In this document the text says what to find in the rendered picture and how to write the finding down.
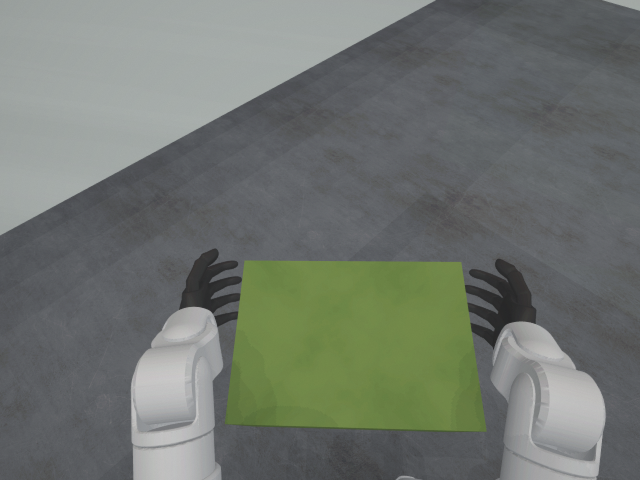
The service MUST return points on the robot right forearm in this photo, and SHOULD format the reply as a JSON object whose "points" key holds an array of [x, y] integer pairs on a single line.
{"points": [[556, 414]]}

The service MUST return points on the carton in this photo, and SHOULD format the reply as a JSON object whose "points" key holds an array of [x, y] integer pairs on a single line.
{"points": [[367, 345]]}

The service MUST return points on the robot right hand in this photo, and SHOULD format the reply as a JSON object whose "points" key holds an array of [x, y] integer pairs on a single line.
{"points": [[515, 306]]}

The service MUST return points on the robot left forearm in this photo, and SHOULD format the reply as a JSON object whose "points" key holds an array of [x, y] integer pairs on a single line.
{"points": [[172, 404]]}

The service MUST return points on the robot left hand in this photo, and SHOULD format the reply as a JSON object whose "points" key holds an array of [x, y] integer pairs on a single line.
{"points": [[198, 291]]}

